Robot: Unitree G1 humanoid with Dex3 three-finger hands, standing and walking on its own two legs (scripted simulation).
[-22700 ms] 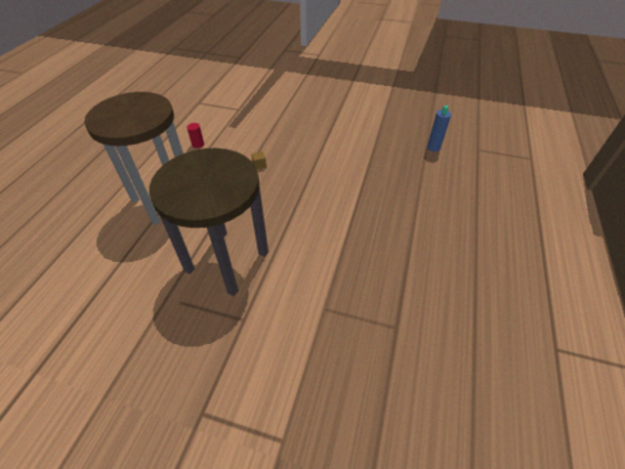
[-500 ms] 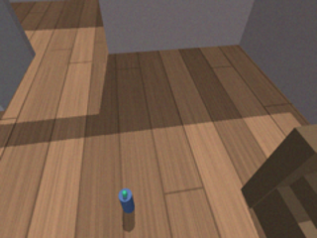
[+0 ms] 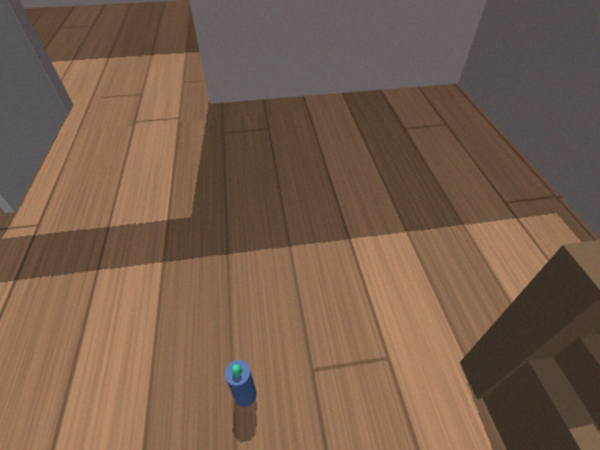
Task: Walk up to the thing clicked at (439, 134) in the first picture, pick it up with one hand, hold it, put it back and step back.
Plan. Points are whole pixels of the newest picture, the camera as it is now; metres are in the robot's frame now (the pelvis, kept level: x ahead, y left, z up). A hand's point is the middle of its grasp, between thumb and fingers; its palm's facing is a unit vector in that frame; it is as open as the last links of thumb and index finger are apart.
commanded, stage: stand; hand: left
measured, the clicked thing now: (240, 382) +0.42 +0.18 -0.66
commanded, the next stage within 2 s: go down in 1.54 s
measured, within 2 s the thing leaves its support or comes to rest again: neither
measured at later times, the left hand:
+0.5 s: hand out of the picture +0.07 +0.25 -0.16, palm faces -0.03 -0.94 -0.35, open 7.4 cm
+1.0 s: hand out of the picture +0.09 +0.25 -0.15, palm faces -0.03 -0.94 -0.35, open 7.4 cm
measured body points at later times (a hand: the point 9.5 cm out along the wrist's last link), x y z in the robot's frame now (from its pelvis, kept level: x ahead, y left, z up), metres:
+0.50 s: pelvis +0.00 -0.01 +0.00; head +0.02 -0.01 +0.45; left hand +0.07 +0.30 -0.13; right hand +0.07 -0.31 -0.14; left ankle -0.01 +0.13 -0.75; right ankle +0.01 -0.12 -0.75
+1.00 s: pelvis +0.01 +0.00 +0.00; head +0.02 -0.01 +0.45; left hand +0.09 +0.30 -0.13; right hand +0.09 -0.31 -0.13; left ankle -0.01 +0.13 -0.75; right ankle +0.01 -0.12 -0.75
